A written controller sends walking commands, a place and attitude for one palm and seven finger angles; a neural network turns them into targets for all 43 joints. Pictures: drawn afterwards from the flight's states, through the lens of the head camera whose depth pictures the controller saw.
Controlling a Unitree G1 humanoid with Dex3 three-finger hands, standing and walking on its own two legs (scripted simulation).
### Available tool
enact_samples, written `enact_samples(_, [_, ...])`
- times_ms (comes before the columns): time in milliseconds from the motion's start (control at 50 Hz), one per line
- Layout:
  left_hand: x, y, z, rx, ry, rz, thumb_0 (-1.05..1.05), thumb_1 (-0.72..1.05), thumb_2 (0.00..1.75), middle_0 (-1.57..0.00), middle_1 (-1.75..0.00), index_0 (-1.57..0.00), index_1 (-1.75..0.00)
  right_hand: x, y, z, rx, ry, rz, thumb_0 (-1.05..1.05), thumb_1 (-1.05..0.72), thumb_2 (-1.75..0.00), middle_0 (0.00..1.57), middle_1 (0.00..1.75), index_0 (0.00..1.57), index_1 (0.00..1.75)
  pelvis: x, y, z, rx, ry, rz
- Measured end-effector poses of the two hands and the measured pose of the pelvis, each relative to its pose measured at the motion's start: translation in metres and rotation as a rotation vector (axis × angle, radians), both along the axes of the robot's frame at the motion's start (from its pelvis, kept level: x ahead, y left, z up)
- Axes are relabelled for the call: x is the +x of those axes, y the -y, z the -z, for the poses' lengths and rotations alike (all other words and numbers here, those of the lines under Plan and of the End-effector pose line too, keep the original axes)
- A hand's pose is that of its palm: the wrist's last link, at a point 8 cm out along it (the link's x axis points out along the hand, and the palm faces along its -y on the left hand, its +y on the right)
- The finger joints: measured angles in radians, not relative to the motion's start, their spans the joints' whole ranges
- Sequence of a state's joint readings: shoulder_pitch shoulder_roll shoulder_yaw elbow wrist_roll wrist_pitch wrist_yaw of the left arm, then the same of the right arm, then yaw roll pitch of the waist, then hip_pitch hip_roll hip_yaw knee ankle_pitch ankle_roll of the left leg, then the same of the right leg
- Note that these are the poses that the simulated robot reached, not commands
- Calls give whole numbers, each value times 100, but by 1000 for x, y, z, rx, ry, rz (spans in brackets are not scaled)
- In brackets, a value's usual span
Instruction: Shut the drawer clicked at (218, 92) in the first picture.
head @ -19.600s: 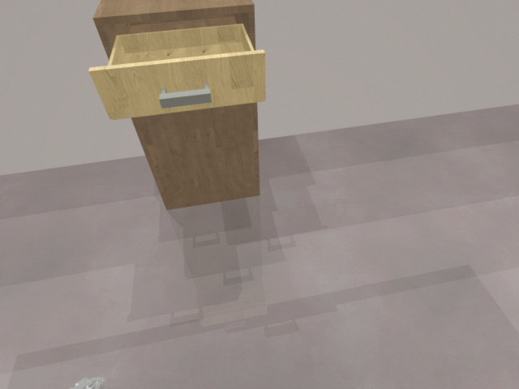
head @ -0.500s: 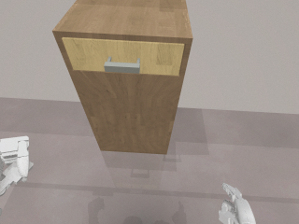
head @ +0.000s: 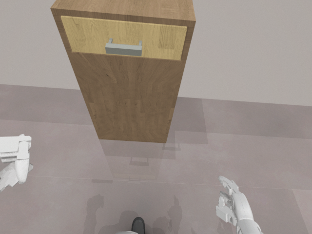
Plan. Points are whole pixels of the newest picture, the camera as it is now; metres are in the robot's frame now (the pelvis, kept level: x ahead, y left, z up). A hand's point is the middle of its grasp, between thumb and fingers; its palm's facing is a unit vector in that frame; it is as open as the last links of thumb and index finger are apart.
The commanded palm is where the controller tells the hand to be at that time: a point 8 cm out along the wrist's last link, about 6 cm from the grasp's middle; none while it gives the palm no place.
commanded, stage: step back with the hand held close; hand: left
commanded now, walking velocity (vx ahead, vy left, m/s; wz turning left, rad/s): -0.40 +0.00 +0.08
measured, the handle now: (124, 45) +0.71 +0.18 +0.04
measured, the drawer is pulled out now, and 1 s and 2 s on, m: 0.00 0.00 0.00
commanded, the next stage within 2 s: stop stepping back and stand still in 0.22 s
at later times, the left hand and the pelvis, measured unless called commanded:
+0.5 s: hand out of the picture +0.06 +0.21 +0.17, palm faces +0.26 -0.78 -0.57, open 3.3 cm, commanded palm +0.01 +0.26 +0.18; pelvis -0.12 -0.02 -0.01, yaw +0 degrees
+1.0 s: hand out of the picture +0.00 +0.25 +0.16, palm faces +0.47 -0.76 -0.46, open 3.3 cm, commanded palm -0.06 +0.28 +0.18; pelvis -0.17 -0.01 -0.01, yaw +4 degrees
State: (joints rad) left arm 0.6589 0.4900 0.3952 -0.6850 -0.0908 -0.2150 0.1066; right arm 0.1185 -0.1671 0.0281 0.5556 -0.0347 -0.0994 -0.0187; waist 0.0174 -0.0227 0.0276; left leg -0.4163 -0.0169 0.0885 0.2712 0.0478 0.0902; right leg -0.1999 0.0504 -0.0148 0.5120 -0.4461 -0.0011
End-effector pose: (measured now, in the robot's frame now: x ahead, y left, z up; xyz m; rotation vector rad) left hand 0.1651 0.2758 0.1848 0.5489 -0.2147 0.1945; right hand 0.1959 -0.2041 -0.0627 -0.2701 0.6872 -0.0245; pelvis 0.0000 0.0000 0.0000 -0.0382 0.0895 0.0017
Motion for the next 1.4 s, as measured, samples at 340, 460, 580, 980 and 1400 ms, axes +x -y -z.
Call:
enact_samples(340, [-66, 10, 12, -37, 54, -30, 2, 89, 90, -140, -160, -141, -160, -117, 50, 16, -50, -103, 167, 2, -91, -90, 20, 30, 20, 30, -77, 7, 6, 55, 52, 10])
enact_samples(460, [-116, 24, -6, 65, 23, 11, 2, 89, 90, -140, -160, -140, -160, -152, 43, 9, 27, 9, 148, 1, -91, -90, 20, 30, 20, 30, -112, 16, 6, 46, 79, 9])
enact_samples(580, [-168, 14, -5, 42, 28, -128, 1, 89, 90, -140, -160, -141, -160, -190, 46, 21, 28, -56, 142, 1, -91, -90, 20, 30, 21, 30, -137, 20, 2, 53, 97, 0])
enact_samples(980, [-212, -10, 4, 24, 120, -214, 2, 89, 90, -140, -160, -141, -160, -219, 18, 30, 33, -21, 63, 1, -90, -90, 20, 30, 21, 30, -169, 9, 14, 31, 127, -68])
enact_samples(1400, [-174, -21, 3, 13, 44, -167, 2, 89, 90, -140, -160, -141, -160, -162, -7, 17, 50, -23, 22, 1, -91, -90, 20, 30, 21, 30, -139, -9, 3, 28, 105, -80])
